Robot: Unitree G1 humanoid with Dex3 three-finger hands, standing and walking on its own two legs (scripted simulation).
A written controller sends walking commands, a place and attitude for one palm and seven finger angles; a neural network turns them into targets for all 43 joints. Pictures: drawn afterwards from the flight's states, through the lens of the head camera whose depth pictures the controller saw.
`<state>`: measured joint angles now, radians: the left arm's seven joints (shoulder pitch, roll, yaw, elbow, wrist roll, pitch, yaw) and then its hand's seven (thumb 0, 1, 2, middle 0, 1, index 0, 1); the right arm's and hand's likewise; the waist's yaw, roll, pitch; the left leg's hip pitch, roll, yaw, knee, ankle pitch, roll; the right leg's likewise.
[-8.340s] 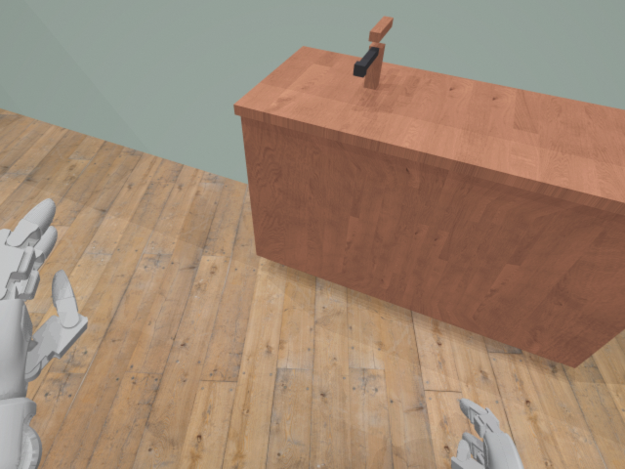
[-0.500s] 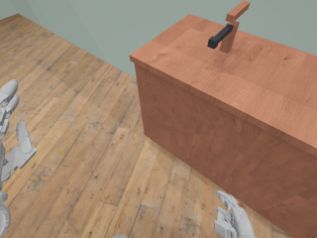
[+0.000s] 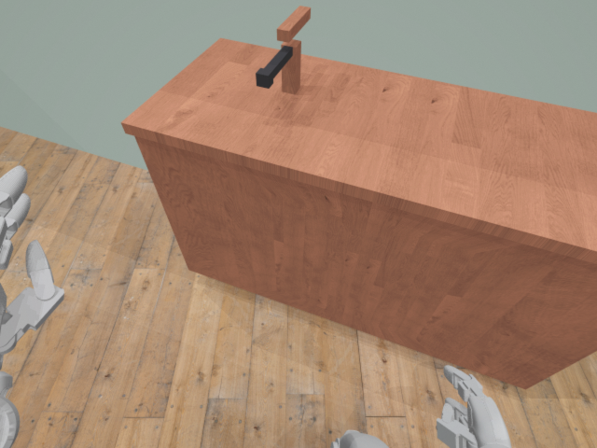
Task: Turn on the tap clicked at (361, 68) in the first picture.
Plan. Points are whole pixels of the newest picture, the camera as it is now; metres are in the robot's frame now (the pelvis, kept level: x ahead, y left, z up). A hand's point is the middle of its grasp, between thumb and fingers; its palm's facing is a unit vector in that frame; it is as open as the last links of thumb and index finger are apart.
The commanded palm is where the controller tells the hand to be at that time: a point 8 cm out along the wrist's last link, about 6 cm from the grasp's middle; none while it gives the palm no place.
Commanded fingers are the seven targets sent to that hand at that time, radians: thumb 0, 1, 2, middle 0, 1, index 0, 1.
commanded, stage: turn to face it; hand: left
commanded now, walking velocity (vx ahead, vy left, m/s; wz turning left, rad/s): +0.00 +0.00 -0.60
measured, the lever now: (264, 78) +0.77 +0.15 +0.09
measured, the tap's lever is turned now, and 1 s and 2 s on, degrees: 0 0 0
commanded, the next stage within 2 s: take the last steps up to it in 0.94 s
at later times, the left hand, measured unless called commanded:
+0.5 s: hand (196, 296) +0.22 +0.12 +0.18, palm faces +0.12 -0.88 -0.45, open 7.4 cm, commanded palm +0.18 +0.18 +0.19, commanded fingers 0.00 0.90 0.90 -0.20 -0.30 -0.20 -0.30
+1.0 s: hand (304, 342) +0.19 +0.02 +0.17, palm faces -0.17 -0.85 -0.49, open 7.4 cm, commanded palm +0.16 +0.10 +0.19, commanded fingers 0.00 0.90 0.90 -0.20 -0.30 -0.20 -0.30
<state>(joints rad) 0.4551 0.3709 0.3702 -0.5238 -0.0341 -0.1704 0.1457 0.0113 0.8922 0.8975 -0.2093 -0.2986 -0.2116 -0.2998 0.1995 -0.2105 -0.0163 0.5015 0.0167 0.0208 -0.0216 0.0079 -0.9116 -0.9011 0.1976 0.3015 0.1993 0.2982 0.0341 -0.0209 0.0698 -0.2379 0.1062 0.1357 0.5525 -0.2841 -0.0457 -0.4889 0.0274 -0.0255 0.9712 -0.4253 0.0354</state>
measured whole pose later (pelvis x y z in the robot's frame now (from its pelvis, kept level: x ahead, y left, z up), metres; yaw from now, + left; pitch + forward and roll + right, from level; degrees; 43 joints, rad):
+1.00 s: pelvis -0.12 -0.05 +0.00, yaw -31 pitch +0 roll +1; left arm 0.54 0.40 0.39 -0.60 -0.05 -0.20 0.14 0.01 0.89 0.90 -0.21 -0.30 -0.22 -0.30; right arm 0.16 -0.21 0.01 0.58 0.00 0.02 -0.01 0.01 -0.91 -0.90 0.20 0.30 0.21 0.30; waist -0.03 -0.01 0.13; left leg -0.42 0.06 0.04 0.94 -0.47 -0.06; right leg -0.38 0.02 -0.02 0.56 -0.18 -0.05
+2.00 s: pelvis -0.02 -0.07 +0.00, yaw -30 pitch +0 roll +1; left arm 0.48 0.36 0.36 -0.49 -0.03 -0.26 0.14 0.01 0.89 0.90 -0.21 -0.30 -0.22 -0.30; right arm 0.19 -0.19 0.00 0.67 0.00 -0.06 -0.03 0.01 -0.91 -0.90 0.20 0.30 0.21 0.30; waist 0.00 0.04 0.06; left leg -0.49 0.03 0.05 1.09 -0.39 -0.02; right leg -0.27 -0.07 -0.16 0.62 -0.36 -0.04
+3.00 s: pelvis +0.13 -0.02 +0.01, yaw -32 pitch -1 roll -1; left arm 0.45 0.41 0.40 -0.57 -0.05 -0.20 0.15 0.01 0.89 0.90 -0.21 -0.30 -0.21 -0.30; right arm 0.17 -0.15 0.01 0.56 -0.01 -0.08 -0.02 0.01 -0.91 -0.90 0.20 0.30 0.20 0.30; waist -0.01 -0.04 0.08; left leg -0.31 0.09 0.09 0.50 -0.18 0.00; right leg -0.34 0.00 -0.08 0.80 -0.46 0.04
